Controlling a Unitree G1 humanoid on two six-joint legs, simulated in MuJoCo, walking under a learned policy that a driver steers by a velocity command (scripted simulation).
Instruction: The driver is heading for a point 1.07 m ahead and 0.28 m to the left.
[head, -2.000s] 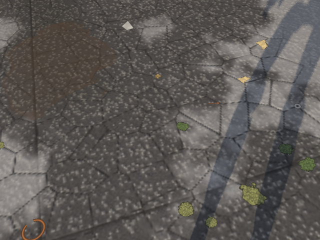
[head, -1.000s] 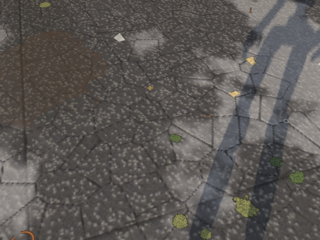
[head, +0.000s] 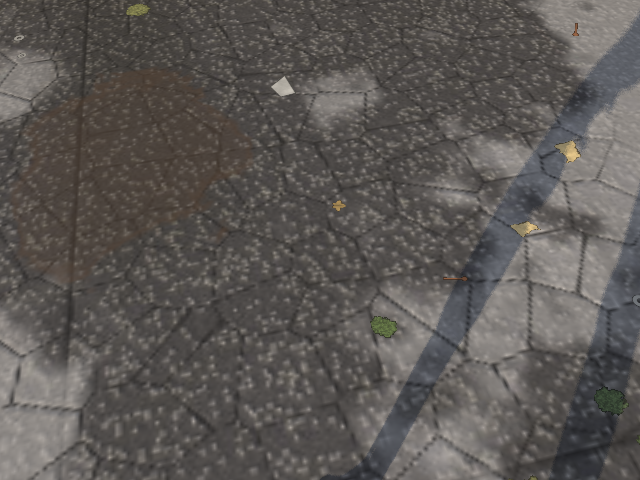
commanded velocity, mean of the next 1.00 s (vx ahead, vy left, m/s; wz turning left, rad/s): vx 0.49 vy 0.00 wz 0.12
